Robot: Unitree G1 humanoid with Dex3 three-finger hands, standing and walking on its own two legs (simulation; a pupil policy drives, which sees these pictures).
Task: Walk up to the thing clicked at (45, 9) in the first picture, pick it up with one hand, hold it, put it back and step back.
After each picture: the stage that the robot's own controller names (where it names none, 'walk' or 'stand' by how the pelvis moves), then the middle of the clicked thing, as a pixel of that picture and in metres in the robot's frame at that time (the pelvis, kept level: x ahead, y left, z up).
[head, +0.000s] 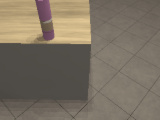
stand; (45, 19) +0.81 +0.24 +0.02
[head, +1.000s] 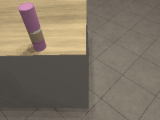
walk; (34, 29) +0.69 +0.30 +0.02
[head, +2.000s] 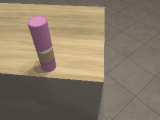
stand; (44, 47) +0.52 +0.21 +0.05
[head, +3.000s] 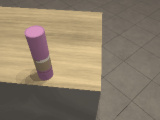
stand; (41, 56) +0.49 +0.21 +0.03
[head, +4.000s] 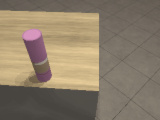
stand; (39, 58) +0.50 +0.22 +0.02
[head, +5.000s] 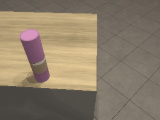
stand; (36, 58) +0.50 +0.22 +0.02
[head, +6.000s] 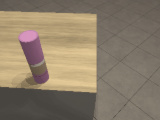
stand; (36, 59) +0.49 +0.23 +0.02
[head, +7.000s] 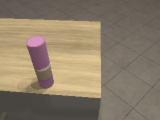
rise first; (41, 64) +0.48 +0.21 +0.02
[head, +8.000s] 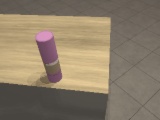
go down; (50, 59) +0.50 +0.20 +0.02
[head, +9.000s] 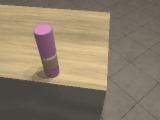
go down; (48, 53) +0.51 +0.19 +0.03
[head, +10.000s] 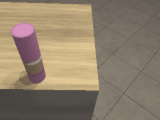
go down; (31, 57) +0.47 +0.19 +0.05
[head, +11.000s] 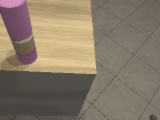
close in; (21, 33) +0.49 +0.19 +0.08
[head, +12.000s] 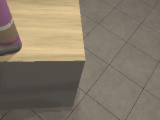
close; out of the picture +0.52 +0.20 +0.10
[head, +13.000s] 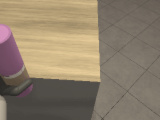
lift; (11, 67) +0.36 +0.22 +0.12
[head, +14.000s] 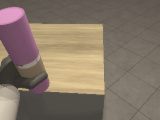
lift; (26, 57) +0.32 +0.17 +0.23
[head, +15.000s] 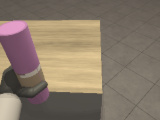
hold; (27, 67) +0.33 +0.17 +0.18
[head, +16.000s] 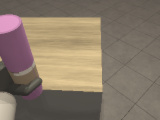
crouch; (21, 64) +0.32 +0.19 +0.20
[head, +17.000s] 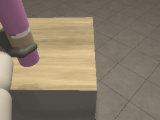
crouch; (18, 30) +0.43 +0.19 +0.24
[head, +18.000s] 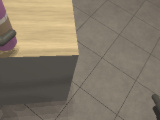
lower; out of the picture +0.53 +0.19 +0.10
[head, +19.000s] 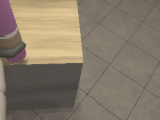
lower; (4, 28) +0.50 +0.18 +0.10
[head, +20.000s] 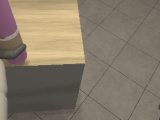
lower; (5, 30) +0.49 +0.19 +0.10
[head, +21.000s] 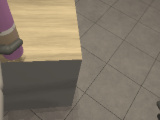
lower; (1, 25) +0.51 +0.19 +0.10
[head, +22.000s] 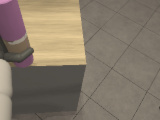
loosen; (14, 34) +0.49 +0.17 +0.10
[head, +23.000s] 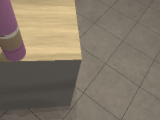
withdraw; (5, 28) +0.49 +0.18 +0.10
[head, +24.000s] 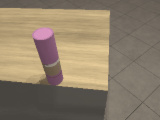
sink last; (50, 59) +0.46 +0.18 +0.06
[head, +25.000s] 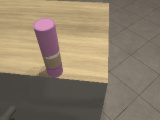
stand; (50, 51) +0.48 +0.17 +0.06
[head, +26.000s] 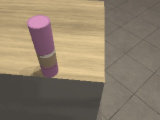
stand; (45, 50) +0.47 +0.17 +0.07
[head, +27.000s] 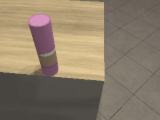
stand; (45, 48) +0.48 +0.17 +0.08
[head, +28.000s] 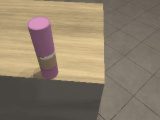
stand; (45, 51) +0.47 +0.17 +0.08
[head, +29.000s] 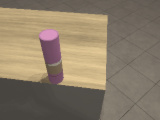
stand; (53, 59) +0.49 +0.16 +0.03
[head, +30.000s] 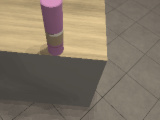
walk; (54, 29) +0.55 +0.12 +0.04
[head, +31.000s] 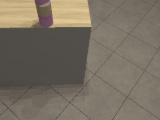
walk; (42, 1) +0.72 +0.23 +0.04
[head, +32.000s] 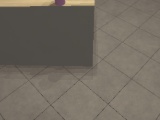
stand; out of the picture +1.04 +0.21 +0.04
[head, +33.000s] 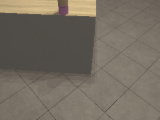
stand; out of the picture +1.05 +0.18 +0.02
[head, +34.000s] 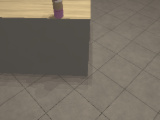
stand; out of the picture +1.06 +0.20 +0.01
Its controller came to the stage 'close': yes
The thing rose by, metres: 0.21
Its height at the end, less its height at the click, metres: +0.00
